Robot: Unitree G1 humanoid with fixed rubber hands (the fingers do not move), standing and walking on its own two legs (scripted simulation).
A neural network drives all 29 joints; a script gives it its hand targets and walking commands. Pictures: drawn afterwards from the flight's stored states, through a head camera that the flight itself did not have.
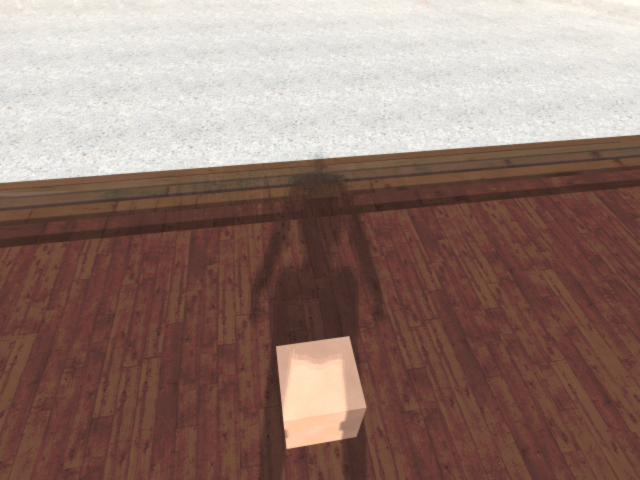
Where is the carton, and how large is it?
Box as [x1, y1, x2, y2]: [276, 336, 366, 448]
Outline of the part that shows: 348,336 276,346 286,448 356,436 366,407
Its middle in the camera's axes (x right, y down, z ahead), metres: +0.00 +0.45 +1.11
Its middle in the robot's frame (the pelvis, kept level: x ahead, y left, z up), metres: +0.48 -0.03 -0.65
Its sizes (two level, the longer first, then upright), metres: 0.210 0.200 0.250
